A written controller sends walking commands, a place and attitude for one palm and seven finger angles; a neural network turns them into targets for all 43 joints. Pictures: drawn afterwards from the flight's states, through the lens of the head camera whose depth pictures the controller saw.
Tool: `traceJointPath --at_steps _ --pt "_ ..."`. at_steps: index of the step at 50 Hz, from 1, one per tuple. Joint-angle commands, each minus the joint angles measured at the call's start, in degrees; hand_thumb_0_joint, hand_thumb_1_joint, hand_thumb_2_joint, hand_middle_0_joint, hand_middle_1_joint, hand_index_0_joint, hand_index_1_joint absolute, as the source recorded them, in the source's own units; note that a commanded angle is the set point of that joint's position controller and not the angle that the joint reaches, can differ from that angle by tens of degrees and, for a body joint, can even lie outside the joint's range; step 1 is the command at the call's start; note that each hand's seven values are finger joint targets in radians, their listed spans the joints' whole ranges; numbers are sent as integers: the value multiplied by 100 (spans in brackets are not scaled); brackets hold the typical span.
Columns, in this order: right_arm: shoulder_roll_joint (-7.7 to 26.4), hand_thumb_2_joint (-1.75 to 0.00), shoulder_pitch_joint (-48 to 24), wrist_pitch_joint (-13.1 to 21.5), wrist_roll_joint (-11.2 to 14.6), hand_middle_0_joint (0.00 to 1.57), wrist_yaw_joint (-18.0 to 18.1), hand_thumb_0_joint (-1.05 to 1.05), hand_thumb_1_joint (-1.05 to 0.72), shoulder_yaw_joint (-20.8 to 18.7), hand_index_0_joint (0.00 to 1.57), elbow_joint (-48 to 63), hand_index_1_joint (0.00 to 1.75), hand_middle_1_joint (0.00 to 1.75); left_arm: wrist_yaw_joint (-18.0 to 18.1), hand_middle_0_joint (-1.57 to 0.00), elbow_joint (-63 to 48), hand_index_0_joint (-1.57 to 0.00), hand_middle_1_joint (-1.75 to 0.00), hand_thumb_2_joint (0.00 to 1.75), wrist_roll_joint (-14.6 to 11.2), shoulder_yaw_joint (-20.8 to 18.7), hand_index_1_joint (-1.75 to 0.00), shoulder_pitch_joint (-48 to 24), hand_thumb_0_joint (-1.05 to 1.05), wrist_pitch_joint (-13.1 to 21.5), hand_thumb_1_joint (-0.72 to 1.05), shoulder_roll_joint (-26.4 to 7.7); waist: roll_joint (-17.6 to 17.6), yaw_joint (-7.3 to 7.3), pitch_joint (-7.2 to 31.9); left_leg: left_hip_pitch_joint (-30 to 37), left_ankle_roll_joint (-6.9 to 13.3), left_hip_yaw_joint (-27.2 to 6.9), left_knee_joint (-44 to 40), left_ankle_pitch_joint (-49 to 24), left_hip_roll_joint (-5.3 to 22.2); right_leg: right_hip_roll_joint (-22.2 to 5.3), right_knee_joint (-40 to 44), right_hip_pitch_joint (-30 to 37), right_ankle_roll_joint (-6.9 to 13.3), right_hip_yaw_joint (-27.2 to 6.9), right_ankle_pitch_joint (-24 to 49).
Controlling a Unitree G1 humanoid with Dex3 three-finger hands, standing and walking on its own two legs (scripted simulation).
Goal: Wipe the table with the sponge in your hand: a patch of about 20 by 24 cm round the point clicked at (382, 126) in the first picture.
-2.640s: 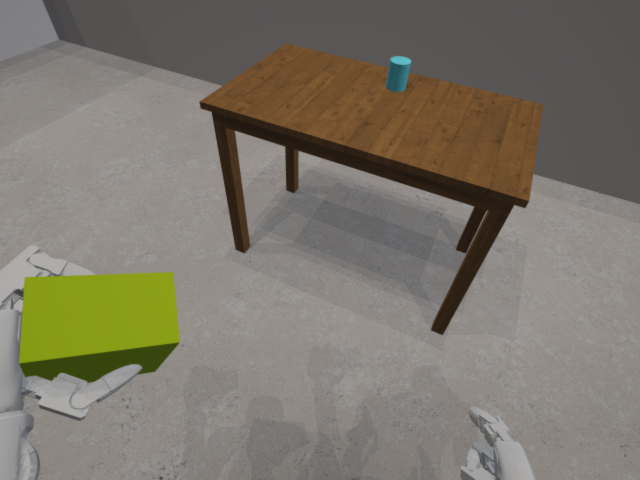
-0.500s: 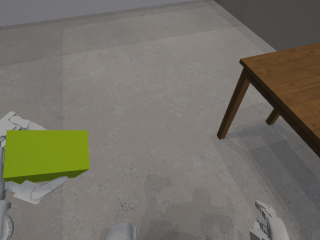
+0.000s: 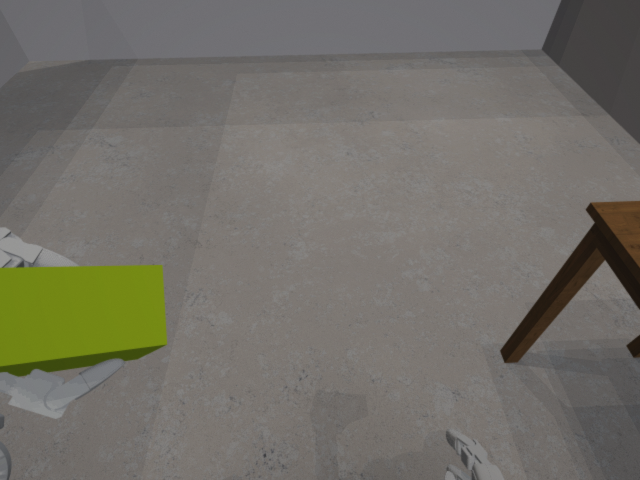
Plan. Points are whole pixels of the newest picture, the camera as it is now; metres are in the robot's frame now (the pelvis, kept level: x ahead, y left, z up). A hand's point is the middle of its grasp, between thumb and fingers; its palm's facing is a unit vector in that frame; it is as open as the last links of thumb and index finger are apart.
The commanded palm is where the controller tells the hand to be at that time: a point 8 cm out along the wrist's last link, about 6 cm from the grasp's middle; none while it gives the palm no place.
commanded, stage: walk to a spot facing it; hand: left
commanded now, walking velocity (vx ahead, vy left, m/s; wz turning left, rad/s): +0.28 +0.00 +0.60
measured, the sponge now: (103, 321) +0.20 +0.22 +0.18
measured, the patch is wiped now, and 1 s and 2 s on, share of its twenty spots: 0.00 0.00 0.00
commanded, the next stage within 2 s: none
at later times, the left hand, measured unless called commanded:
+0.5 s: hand (90, 280) +0.25 +0.26 +0.18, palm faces +0.61 -0.64 -0.47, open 10.7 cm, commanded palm +0.19 +0.28 +0.17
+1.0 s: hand (108, 390) +0.16 +0.21 +0.15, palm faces +0.81 -0.42 -0.41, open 10.7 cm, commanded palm +0.10 +0.21 +0.17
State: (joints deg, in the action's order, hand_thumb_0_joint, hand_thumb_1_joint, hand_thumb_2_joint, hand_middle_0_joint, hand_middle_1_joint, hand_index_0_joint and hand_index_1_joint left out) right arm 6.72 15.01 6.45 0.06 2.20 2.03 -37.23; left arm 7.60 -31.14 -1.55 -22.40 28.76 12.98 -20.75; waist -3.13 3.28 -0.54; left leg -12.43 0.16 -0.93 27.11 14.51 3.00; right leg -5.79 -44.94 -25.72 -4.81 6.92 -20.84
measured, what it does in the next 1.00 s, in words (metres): walks ahead, turning left: right foot, then left foot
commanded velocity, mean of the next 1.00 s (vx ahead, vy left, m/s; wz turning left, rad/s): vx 0.04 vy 0.00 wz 0.60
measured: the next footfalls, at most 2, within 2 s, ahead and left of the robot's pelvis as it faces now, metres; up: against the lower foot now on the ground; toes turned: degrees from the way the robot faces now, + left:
right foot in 0.06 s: +0.10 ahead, -0.14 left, +0.00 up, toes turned -7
left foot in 0.48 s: +0.17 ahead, +0.11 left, +0.00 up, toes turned +26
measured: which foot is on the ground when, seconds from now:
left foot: down 0.00-0.06, up 0.08-0.46, down 0.48-0.86, up 0.88-1.00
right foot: up 0.00-0.04, down 0.06-0.48, up 0.50-0.82, down 0.84-1.00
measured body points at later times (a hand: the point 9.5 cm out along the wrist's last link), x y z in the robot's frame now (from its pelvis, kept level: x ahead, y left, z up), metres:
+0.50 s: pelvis +0.10 -0.03 -0.02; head +0.14 -0.03 +0.42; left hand +0.21 +0.29 +0.20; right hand +0.34 -0.24 -0.10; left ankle +0.13 +0.09 -0.75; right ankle +0.07 -0.14 -0.73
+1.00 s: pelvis +0.12 -0.11 -0.01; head +0.15 -0.14 +0.44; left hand +0.11 +0.22 +0.17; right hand +0.39 -0.21 -0.11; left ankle +0.05 +0.01 -0.64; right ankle +0.18 -0.19 -0.74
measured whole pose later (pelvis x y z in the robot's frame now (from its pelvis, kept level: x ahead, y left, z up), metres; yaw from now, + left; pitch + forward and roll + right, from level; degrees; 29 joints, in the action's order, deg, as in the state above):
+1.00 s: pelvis +0.12 -0.11 -0.01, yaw +34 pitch -2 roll +2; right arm 13.9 10.4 3.5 0.3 3.4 -0.5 -37.7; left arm 7.9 -22.6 -2.6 -18.5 25.7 5.7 -16.6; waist -2.4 1.6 -2.7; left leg -31.6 -4.0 0.6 70.1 23.0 0.0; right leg -5.9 -32.0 -12.7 1.5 10.2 -17.1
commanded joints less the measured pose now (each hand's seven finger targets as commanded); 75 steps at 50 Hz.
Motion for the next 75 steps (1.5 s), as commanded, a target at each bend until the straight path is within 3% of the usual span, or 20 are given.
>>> traceJointPath --at_steps 1,3,4,11,19,22,23,25,27,33,40,41,43,49,57,61,63,65,67,75 --pt "990 -90 -741 240 23 20 227 0 -90 -393 20 813 30 30 48 -120 -224 -120 -160 130 77 -56 -160 -1107 0 82 10 -501 -510 -163 220 -671 768 -660 -102 668 807 429 1744 1503 10 378 92" --pt "693 -90 -776 148 87 20 216 0 -90 -335 20 863 30 30 82 -120 -269 -120 -160 130 175 -149 -160 -1304 0 -77 10 -902 2088 -96 609 -2305 259 293 3082 1724 -270 -1579 3064 2964 713 -2181 -425" --pt "952 -90 -1125 193 9 20 241 0 -90 -362 20 976 30 30 137 -120 -470 -120 -160 130 86 -271 -160 -1503 0 -123 10 -1178 2263 -60 420 -3145 50 -33 4576 1957 -424 -2539 3274 2806 1123 -3511 -131" --pt "966 -90 -1198 -91 -49 20 173 0 -90 -484 20 1110 30 30 217 -120 -1729 -120 -160 130 44 -894 -160 -607 0 235 10 -1480 805 -271 279 -2716 -368 266 4321 686 333 -1712 2578 2379 1084 -354 2914" --pt "867 -90 -694 -267 -19 20 177 0 -90 -558 20 1517 30 30 422 -120 -1174 -120 -160 130 -148 -868 -160 291 0 50 10 -985 1531 -122 769 -1425 -293 1430 1179 518 -12 -1596 1557 2622 964 397 4747" --pt "923 -90 -522 -301 -5 20 245 0 -90 -607 20 1498 30 30 451 -120 -1200 -120 -160 130 -166 -748 -160 -43 0 46 10 -1022 1282 -464 1135 -87 -201 1671 105 -260 -473 -1369 115 2092 566 727 4962" --pt "990 -90 -513 -285 18 20 277 0 -90 -632 20 1498 30 30 430 -120 -1299 -120 -160 130 -192 -568 -160 -95 0 64 10 -923 533 -615 1283 915 16 1067 -268 -1200 -83 -1116 -1042 1270 313 730 3701" --pt "1187 -90 -530 -126 7 20 151 0 -90 -579 20 1521 30 30 353 -120 -1782 -120 -160 130 -125 -629 -160 -369 0 297 10 -1145 -1408 -386 1402 2039 1641 -2736 -168 -6355 2417 156 -3145 -1023 1 -147 -2303" --pt "1294 -90 -752 -73 33 20 45 0 -90 -625 20 1334 30 30 163 -120 -1449 -120 -160 130 -12 -655 -160 -551 0 178 10 -1313 -540 -399 900 1255 1423 -2019 -283 -4777 2120 -175 -3048 -1197 5 -643 -1542" --pt "1128 -90 -785 185 77 20 -65 0 -90 -567 20 1304 30 30 232 -120 -2737 -120 -160 130 -219 -1024 -160 138 0 219 10 -1425 -1637 -270 1086 -303 764 -591 -722 -1923 1021 167 -1080 476 -36 -207 -178" --pt "1097 -90 -601 190 144 20 7 0 -90 -515 20 1157 30 30 107 -120 -966 -120 -160 130 -312 -715 -160 121 0 -144 10 -810 -656 -287 871 -438 602 -988 -83 -1531 972 607 1403 1418 -111 3 -6" --pt "1051 -90 -649 154 149 20 26 0 -90 -487 20 1139 30 30 86 -120 -779 -120 -160 130 -270 -653 -160 -167 0 -197 10 -806 -203 -249 801 -731 424 -844 294 -908 744 344 2219 1755 -21 -143 499" --pt "863 -90 -749 99 170 20 82 0 -90 -451 20 1226 30 30 168 -120 -457 -120 -160 130 -191 -751 -160 -584 0 -394 10 -1311 2299 -270 474 -2258 -259 139 3017 1831 -518 -1945 3032 1976 924 -2763 2004" --pt "940 -90 -1316 41 22 20 278 0 -90 -337 20 1042 30 30 131 -120 -774 -120 -160 130 -31 -165 -160 -1256 0 -143 10 -1026 1046 -301 86 -2044 -464 198 4556 867 -81 -1411 2620 1435 884 -390 3013" --pt "958 -90 -1003 -59 -99 20 353 0 -90 -500 20 1450 30 30 417 -120 -1793 -120 -160 130 -124 -909 -160 -174 0 -1 10 -1335 1104 -27 956 -1189 -259 717 1495 1369 17 -1741 2055 2525 1240 -412 3735" --pt "1047 -90 -591 -237 -64 20 261 0 -90 -544 20 1493 30 30 360 -120 -1578 -120 -160 130 -263 -804 -160 -10 0 2 10 -1061 439 -452 1292 267 -106 739 -378 -287 -122 -1262 383 1748 566 86 2841" --pt "1312 -90 -531 -85 -13 20 194 0 -90 -634 20 1488 30 30 260 -120 -1769 -120 -160 130 -276 -565 -160 -37 0 203 10 -975 -1852 -428 845 1409 1101 -2364 -689 -3638 2005 79 -1748 -947 11 224 -1639" --pt "1224 -90 -751 47 -50 20 76 0 -90 -525 20 1295 30 30 106 -120 -1577 -120 -160 130 24 -754 -160 -409 0 295 10 -1320 -1272 -428 502 958 1507 -2827 -729 -2702 2156 -251 -2614 -1761 119 -510 -1289" --pt "1286 -90 -665 92 104 20 0 0 -90 -645 20 1150 30 30 50 -120 -1490 -120 -160 130 36 -388 -160 -538 0 269 10 -914 -737 -436 272 514 1301 -1816 -790 -1509 1498 -124 -2465 -1465 40 -478 -473" --pt "1135 -90 -707 290 4 20 88 0 -90 -434 20 971 30 30 98 -120 -1355 -120 -160 130 -1 -186 -160 -845 0 186 10 -821 -1232 -328 176 -686 1071 -1388 -1477 1428 907 306 -614 374 30 7 -414"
